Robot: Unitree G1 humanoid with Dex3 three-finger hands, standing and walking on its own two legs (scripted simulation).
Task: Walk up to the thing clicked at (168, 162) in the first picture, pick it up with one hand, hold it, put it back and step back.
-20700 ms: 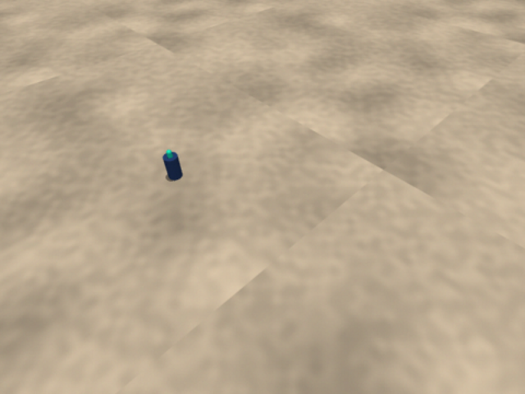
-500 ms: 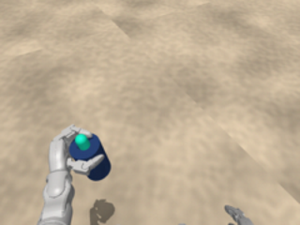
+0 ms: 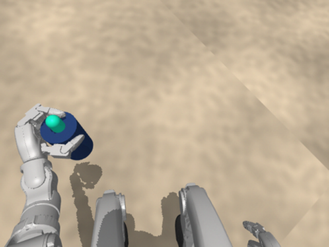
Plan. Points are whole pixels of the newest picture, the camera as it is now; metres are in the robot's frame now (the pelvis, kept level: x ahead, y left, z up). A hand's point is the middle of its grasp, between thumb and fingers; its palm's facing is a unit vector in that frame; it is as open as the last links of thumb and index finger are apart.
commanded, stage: crouch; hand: left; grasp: from the side
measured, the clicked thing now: (67, 135) +0.42 +0.22 -0.07
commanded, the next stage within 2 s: lower in 1.10 s
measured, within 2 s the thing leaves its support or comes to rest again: neither
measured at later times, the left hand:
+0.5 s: hand (77, 140) +0.46 +0.24 -0.22, palm faces +0.29 -0.96 -0.06, open 8.8 cm
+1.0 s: hand (83, 144) +0.47 +0.24 -0.31, palm faces +0.25 -0.97 -0.06, open 8.8 cm
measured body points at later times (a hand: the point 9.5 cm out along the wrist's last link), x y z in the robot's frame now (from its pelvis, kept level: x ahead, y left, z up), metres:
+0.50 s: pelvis -0.04 +0.00 -0.17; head +0.18 +0.04 +0.22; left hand +0.44 +0.29 -0.22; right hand +0.01 -0.28 -0.29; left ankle +0.06 +0.14 -0.51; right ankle +0.05 -0.13 -0.51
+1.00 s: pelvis -0.04 +0.01 -0.23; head +0.20 +0.07 +0.14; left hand +0.45 +0.30 -0.31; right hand +0.01 -0.28 -0.32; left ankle +0.06 +0.14 -0.51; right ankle +0.05 -0.13 -0.51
